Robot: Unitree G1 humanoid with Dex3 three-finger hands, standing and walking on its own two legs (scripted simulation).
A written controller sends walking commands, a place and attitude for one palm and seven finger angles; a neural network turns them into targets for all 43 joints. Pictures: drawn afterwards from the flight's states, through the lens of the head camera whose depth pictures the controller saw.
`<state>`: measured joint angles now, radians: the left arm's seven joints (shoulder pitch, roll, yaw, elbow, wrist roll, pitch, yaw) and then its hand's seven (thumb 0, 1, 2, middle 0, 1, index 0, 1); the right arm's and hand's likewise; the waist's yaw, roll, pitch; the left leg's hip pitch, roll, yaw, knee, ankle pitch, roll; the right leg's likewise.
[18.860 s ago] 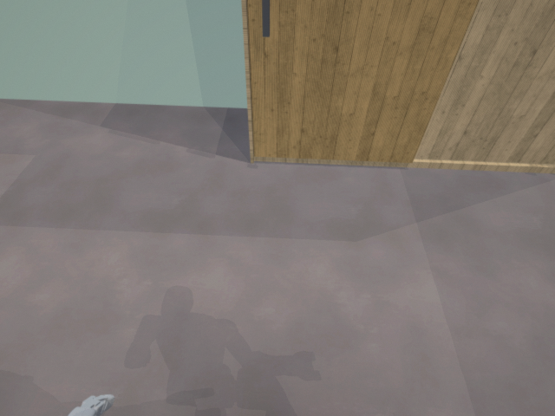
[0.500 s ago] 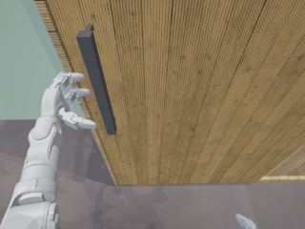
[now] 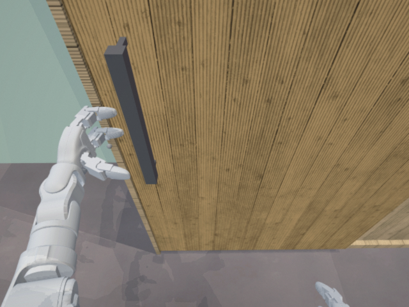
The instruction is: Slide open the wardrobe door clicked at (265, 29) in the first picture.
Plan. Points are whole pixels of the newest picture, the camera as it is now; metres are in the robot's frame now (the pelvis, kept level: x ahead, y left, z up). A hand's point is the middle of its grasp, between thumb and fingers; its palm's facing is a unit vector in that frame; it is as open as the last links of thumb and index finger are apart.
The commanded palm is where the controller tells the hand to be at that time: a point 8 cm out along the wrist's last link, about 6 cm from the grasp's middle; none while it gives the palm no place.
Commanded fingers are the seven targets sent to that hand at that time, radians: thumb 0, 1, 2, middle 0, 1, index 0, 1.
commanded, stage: feel for the door with the fingertips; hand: left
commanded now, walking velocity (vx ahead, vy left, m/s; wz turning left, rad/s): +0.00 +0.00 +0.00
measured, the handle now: (140, 124) +0.44 +0.15 +0.13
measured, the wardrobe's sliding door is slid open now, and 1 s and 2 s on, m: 0.00 0.00 0.00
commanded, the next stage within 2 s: slide the fingers in behind the handle in 0.74 s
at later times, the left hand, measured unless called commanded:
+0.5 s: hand (126, 143) +0.39 +0.17 +0.13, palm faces +0.05 -1.00 -0.01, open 14.0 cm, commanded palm +0.36 +0.22 +0.12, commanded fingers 0.00 -0.50 0.30 -0.30 -1.20 -0.30 -1.20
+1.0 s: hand (122, 141) +0.40 +0.18 +0.12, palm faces +0.05 -1.00 -0.01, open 13.7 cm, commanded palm +0.37 +0.22 +0.12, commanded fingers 0.00 -0.50 0.30 -0.30 -1.20 -0.30 -1.20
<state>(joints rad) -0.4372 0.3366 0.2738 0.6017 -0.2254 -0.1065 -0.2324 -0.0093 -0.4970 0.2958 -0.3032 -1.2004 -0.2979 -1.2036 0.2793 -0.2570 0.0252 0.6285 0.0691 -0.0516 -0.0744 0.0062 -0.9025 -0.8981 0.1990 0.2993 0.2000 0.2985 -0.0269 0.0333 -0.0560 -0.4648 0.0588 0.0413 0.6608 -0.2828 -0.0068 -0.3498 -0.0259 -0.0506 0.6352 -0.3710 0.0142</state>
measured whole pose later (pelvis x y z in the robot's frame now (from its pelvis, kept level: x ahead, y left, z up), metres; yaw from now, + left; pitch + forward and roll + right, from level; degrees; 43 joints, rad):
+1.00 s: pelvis -0.02 +0.00 +0.00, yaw +1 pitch +5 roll -1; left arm -0.58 0.30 0.21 0.74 -0.19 -0.19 -0.16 -0.01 -0.50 0.30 -0.37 -1.24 -0.34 -1.24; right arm 0.30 -0.26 0.02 0.68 0.06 -0.04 -0.06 0.01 -0.90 -0.90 0.20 0.30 0.20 0.30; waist -0.03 0.03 -0.04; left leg -0.50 0.06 0.02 0.68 -0.26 -0.01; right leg -0.38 -0.02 -0.07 0.66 -0.36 0.01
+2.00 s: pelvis +0.01 -0.01 +0.00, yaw -1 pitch +4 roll +0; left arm -0.38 0.18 0.14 0.47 -0.16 -0.12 -0.04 -0.01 -0.50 0.30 -0.31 -1.20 -0.30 -1.20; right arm 0.27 -0.23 0.02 0.62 0.04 -0.03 -0.03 0.01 -0.90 -0.90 0.20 0.30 0.20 0.30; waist -0.02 0.04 -0.07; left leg -0.43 0.06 0.05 0.64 -0.29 -0.02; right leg -0.32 -0.02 -0.04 0.64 -0.38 0.00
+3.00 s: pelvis +0.00 +0.00 +0.00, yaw +0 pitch +3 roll -1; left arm -0.39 0.17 0.11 0.44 -0.15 -0.09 -0.03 -0.01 -0.29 0.39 -0.31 -1.23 -0.29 -1.22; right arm 0.26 -0.23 0.02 0.63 0.04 -0.01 -0.04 0.01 -0.90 -0.90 0.20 0.30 0.20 0.30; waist -0.01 0.03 -0.05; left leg -0.40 0.05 0.04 0.63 -0.28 -0.01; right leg -0.29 -0.03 -0.04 0.61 -0.37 0.01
